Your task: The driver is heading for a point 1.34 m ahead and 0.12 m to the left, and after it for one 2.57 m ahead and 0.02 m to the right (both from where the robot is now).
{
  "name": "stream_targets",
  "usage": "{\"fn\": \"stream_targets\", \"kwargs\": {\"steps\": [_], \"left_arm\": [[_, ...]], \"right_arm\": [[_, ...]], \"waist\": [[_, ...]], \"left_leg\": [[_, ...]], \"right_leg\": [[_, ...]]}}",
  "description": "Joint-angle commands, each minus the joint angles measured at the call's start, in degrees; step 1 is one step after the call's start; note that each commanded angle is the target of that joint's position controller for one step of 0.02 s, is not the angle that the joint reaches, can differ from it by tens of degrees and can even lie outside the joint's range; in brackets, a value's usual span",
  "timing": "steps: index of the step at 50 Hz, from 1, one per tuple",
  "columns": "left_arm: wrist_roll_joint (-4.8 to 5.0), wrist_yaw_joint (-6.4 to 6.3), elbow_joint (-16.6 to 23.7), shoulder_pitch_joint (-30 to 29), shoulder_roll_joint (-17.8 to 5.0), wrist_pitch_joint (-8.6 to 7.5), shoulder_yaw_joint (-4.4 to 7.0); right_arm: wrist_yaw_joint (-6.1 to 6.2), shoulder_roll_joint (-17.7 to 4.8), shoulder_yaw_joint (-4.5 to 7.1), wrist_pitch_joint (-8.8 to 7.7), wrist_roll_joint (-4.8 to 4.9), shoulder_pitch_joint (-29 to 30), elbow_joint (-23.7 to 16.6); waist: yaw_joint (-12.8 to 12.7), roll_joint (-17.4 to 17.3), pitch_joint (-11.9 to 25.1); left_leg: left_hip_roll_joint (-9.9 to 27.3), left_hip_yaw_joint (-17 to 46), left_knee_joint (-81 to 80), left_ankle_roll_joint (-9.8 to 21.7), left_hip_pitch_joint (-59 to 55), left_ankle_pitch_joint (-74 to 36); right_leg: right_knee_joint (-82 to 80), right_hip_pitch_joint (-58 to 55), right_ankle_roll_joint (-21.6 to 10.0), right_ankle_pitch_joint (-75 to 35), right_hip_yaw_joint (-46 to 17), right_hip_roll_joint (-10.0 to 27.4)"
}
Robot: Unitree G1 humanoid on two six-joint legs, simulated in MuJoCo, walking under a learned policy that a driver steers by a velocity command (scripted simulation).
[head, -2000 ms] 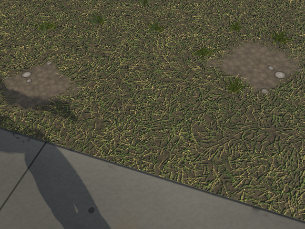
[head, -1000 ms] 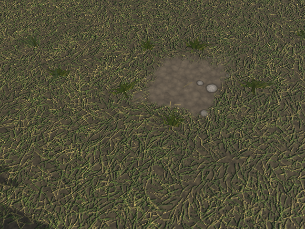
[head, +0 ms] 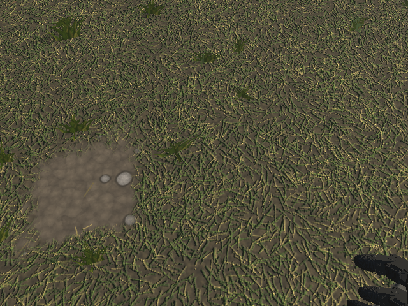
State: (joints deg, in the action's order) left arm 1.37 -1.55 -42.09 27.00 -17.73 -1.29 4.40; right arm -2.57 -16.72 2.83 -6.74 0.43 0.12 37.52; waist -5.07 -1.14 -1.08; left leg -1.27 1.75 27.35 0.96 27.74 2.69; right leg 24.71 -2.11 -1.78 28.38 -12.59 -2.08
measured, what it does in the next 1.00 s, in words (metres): walks ahead: right foot, then left foot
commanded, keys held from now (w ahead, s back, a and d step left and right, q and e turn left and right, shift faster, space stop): w+e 0.16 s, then w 0.42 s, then w+q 0.08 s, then q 0.34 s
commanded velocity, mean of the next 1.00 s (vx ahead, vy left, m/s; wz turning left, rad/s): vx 0.41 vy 0.00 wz -0.10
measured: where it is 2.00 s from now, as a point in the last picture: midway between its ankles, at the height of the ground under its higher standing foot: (268, 253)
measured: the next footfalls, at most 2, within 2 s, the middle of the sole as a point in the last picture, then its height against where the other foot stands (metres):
right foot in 0.48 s outside the picture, level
left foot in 0.96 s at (243, 241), level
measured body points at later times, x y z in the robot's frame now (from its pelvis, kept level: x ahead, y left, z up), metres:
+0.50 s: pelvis +0.27 -0.05 +0.00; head +0.30 -0.07 +0.45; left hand +0.54 +0.13 -0.06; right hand +0.20 -0.34 -0.13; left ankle +0.13 +0.12 -0.71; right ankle +0.36 -0.18 -0.72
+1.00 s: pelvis +0.51 -0.09 +0.00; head +0.55 -0.08 +0.45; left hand +0.62 +0.20 -0.12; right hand +0.68 -0.36 -0.09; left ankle +0.64 -0.02 -0.72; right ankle +0.37 -0.19 -0.69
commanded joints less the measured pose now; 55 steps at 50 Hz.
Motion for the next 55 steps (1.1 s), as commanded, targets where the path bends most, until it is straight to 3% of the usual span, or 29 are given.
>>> {"fn": "stream_targets", "kwargs": {"steps": [1, 2, 3, 4, 5, 6, 8, 11, 16, 20, 22, 24, 25, 26, 27, 28, 29, 31, 35, 40, 44, 47, 48, 49, 50, 51, 52, 53, 55], "left_arm": [[-0.94, 0.12, 6.52, 0.64, -0.28, -0.79, -0.53], [1.19, 0.14, 6.79, 3.76, -1.69, -1.36, -0.77], [2.08, 0.27, 6.03, -0.75, -7.39, -1.32, 0.72], [1.43, 0.34, 6.83, -5.99, -8.73, -1.13, 0.97], [0.52, 0.45, 7.34, -8.61, -7.83, -1.02, 0.92], [0.17, 0.65, 7.43, -9.16, -6.98, -0.71, 1.1], [0.52, 1.05, 7.23, -8.14, -4.22, 0.2, 0.6], [-0.28, 0.98, 8.34, -11.06, -1.96, 0.39, -0.29], [-0.57, 2.7, 9.42, -19.21, -0.93, -1.34, -1.44], [-0.22, 3.78, 11.64, -25.22, -1.85, -1.86, -1.46], [-0.56, 3.9, 11.79, -23.92, -3.51, -1.92, -0.7], [-0.87, 3.34, 7.64, -10.01, -7.73, -1.74, 1.91], [-0.89, 2.37, 5.96, 0.23, -12.69, -1.24, 3.47], [-1.0, 2.36, 6.04, -0.2, -17.4, -1.29, 3.66], [-0.8, 2.74, 6.74, -0.61, -11.36, -1.91, 2.18], [-1.03, 2.88, 6.37, -3.64, -9.39, -2.42, 1.39], [-0.99, 2.94, 6.35, -6.91, -8.01, -2.66, 0.96], [-1.91, 2.9, 6.62, -11.51, -4.79, -3.13, 0.09], [-2.32, 2.33, 4.41, -13.18, -5.24, -4.95, 0.51], [-2.45, 0.71, 2.46, -13.94, -6.49, -4.36, 0.76], [-1.1, -0.32, 0.71, -13.37, -8.11, -2.57, 1.54], [-0.09, -1.43, 1.17, -15.71, -8.72, -0.72, 2.06], [-0.33, -1.59, 1.36, -14.75, -7.54, -0.3, 1.68], [-2.49, -1.45, 2.7, -11.98, -5.35, -0.42, 0.68], [-3.61, -0.36, 3.39, -4.47, -0.87, -0.83, -0.84], [-2.12, 0.58, 2.08, -6.94, -5.71, -1.03, -0.16], [-0.6, 0.69, 3.45, -12.13, -7.07, -0.79, 0.29], [-1.1, 0.0, 3.37, -14.48, -6.53, -0.33, 0.34], [-1.85, -0.87, 3.87, -15.6, -6.77, 0.94, 0.75]], "right_arm": [[1.61, -16.03, 5.5, -0.33, -1.74, -22.05, 0.25], [0.85, -13.52, 4.7, -0.08, -1.28, -22.17, 1.05], [1.19, -8.74, 3.46, 0.34, -0.44, -18.26, 0.32], [1.66, -6.86, 2.92, 0.92, -0.3, -15.36, 0.2], [1.83, -5.78, 2.51, 1.22, -0.65, -13.19, 0.74], [2.01, -4.63, 2.15, 1.08, -1.16, -11.75, 1.15], [2.22, -4.68, 2.29, 0.42, -1.06, -10.55, 1.97], [1.92, -6.74, 2.89, -0.45, -0.71, -12.01, 4.1], [1.83, -8.88, 3.08, 0.35, 0.35, -13.05, 5.89], [1.76, -11.43, 3.57, 1.64, 1.57, -18.0, 8.48], [1.86, -12.48, 3.7, 2.62, 1.93, -18.57, 9.33], [2.16, -10.71, 2.68, 3.27, 1.6, -18.85, 9.81], [2.33, -7.17, 1.02, 3.03, -0.33, -19.16, 8.18], [1.86, -0.98, -0.95, 1.85, -0.51, -24.99, 6.61], [1.55, -7.58, 0.53, 0.88, 1.23, -20.15, 7.25], [1.33, -9.11, 1.09, 0.32, 2.59, -15.4, 5.37], [1.62, -8.22, 0.79, 0.11, 1.93, -13.58, 5.21], [1.43, -7.39, 1.01, 1.03, 1.11, -14.71, 6.16], [1.79, -4.35, 0.61, 3.72, 0.97, -14.66, 6.64], [0.78, -2.1, -0.21, 3.4, -0.21, -7.52, 4.02], [-0.92, -4.25, 0.73, 3.59, -0.14, -5.69, 1.19], [-1.59, -7.06, 2.48, 3.76, -0.63, -12.37, 1.5], [-0.96, -9.6, 3.82, 3.64, -0.73, -17.92, 2.82], [0.46, -14.92, 5.05, 3.84, -0.77, -20.71, 2.08], [0.7, -18.1, 4.88, 3.82, -1.78, -17.9, -0.09], [0.51, -13.86, 4.26, 4.33, -1.06, -16.83, -1.8], [0.6, -11.22, 3.61, 4.52, -0.4, -13.43, -2.6], [1.0, -9.18, 3.11, 5.03, 0.58, -11.23, -2.56], [1.88, -8.04, 2.66, 5.98, 0.04, -8.7, -3.36]], "waist": [[10.85, -6.01, 21.93], [8.94, -18.85, 24.97], [9.52, -11.36, 14.61], [9.45, -6.4, 8.09], [8.14, -3.6, 3.71], [6.71, -4.35, 1.77], [5.28, -5.66, 0.36], [5.16, -2.78, -1.41], [7.15, -1.07, -3.05], [8.83, -1.51, -4.22], [7.01, -2.52, -2.68], [-0.6, -2.03, 6.33], [-4.42, 4.91, 14.32], [1.25, 18.39, 20.95], [-1.88, 10.46, 20.14], [-1.32, 9.65, 12.19], [0.45, 6.18, 8.44], [4.02, 6.11, 5.17], [6.07, 4.35, 0.81], [3.85, 4.72, -0.47], [3.71, 5.39, 0.73], [7.66, 5.3, 4.02], [9.9, 2.19, 7.24], [9.67, -8.59, 11.85], [3.56, -15.96, 20.26], [7.61, -7.15, 25.06], [7.5, -4.11, 17.8], [6.5, 0.7, 12.22], [4.36, -2.24, 7.4]], "left_leg": [[19.19, 24.65, 0.27, 11.26, -50.17, 12.5], [25.71, 45.61, -9.95, 15.0, -52.78, 25.63], [23.85, 38.76, -12.02, 12.58, -44.51, 32.54], [21.84, 29.16, -11.99, 10.65, -36.18, 27.49], [19.37, 22.51, -13.22, 10.0, -28.28, 20.2], [17.34, 17.49, -14.69, 9.41, -23.29, 15.65], [16.32, 11.22, -17.71, 9.81, -18.33, 10.99], [17.1, 6.72, -20.53, 12.02, -17.3, 5.49], [14.3, -2.71, -21.04, 10.58, -18.84, -0.62], [17.01, -2.87, -19.37, 9.31, -25.07, -1.98], [17.8, -3.45, -14.53, 8.2, -28.6, -12.12], [13.65, -8.37, 4.06, 4.99, -24.12, -26.57], [10.66, -10.12, 23.21, 2.21, -11.54, -10.13], [0.21, -5.07, 41.71, -0.92, 7.91, 29.46], [2.24, 2.79, 47.74, -0.37, 13.64, 30.26], [4.78, 1.96, 47.97, 0.53, 17.6, 25.42], [7.28, 1.32, 45.0, 0.73, 16.12, 20.37], [10.05, 2.17, 40.38, 0.16, 10.26, 14.38], [8.79, 3.1, 34.42, -2.35, 8.49, 9.62], [5.45, -0.93, 13.45, -2.81, 2.59, -8.0], [4.59, -1.52, 8.08, -0.7, 3.22, -4.72], [0.9, -4.8, 4.51, 2.29, -4.16, 1.11], [-1.18, -4.56, 0.33, 4.11, -12.42, -5.67], [9.24, 10.55, 1.02, 8.4, -25.3, -32.54], [22.3, 35.1, 0.57, 21.9, -40.22, -42.44], [20.82, 34.4, -3.58, 21.75, -39.08, -27.55], [18.22, 28.43, -5.35, 19.13, -33.18, -16.63], [15.49, 24.68, -7.09, 15.88, -26.56, -7.58], [11.87, 21.1, -9.89, 13.37, -14.7, -1.04]], "right_leg": [[36.7, 30.96, 0.36, -15.66, 0.79, -0.81], [48.51, 41.62, 1.42, 5.52, 0.77, -2.15], [52.72, 46.03, 1.55, 1.26, 1.07, 2.06], [51.87, 45.77, 1.34, -3.16, 4.1, 4.6], [49.17, 43.69, 1.2, -6.09, 5.0, 6.57], [46.58, 41.22, 0.95, -8.05, 4.91, 8.26], [44.35, 38.2, 1.03, -9.47, 6.09, 9.4], [37.44, 40.44, 1.7, -13.54, 5.77, 9.39], [18.59, 37.07, 1.62, -26.96, 9.84, 7.95], [10.34, 35.48, 0.01, -25.05, 11.92, 6.84], [7.51, 31.57, -1.69, -20.67, 13.81, 4.8], [4.63, 10.04, -4.49, -22.24, 16.72, 0.79], [6.12, -7.14, -7.97, -23.47, 3.49, 11.08], [-2.54, -19.24, -17.26, -10.01, -26.3, 23.81], [-6.85, -17.77, -16.35, -6.19, -29.16, 23.79], [-7.04, -12.13, -14.31, -11.22, -20.05, 21.84], [-7.3, -5.36, -13.04, -18.23, -13.29, 19.35], [-10.65, 4.25, -11.83, -25.57, -4.75, 16.49], [-15.41, 11.0, -11.95, -39.61, 5.77, 16.18], [-14.18, 12.21, -8.21, -48.32, 18.56, 12.45], [-8.47, 4.59, -6.89, -50.04, 18.74, 15.96], [5.17, 3.19, -4.24, -57.89, 19.89, 15.25], [16.14, 5.49, -1.75, -54.4, 21.38, 11.39], [33.75, 17.52, 2.4, -30.29, 22.22, 6.08], [52.13, 35.29, 5.78, 13.53, 14.0, -4.63], [55.43, 36.85, 4.85, 10.45, 5.03, -1.48], [53.92, 40.07, 3.97, 5.39, 5.97, 0.32], [49.88, 40.71, 4.0, 1.3, 6.69, 2.46], [42.61, 35.25, 4.23, -3.38, 6.63, 3.86]]}}
Keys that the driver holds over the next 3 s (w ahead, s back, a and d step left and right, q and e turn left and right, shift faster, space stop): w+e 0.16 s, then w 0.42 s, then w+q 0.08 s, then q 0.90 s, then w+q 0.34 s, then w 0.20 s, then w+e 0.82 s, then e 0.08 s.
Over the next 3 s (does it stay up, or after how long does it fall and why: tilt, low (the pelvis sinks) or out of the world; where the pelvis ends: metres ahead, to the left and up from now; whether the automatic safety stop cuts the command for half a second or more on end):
stays up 1.14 0.26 0.02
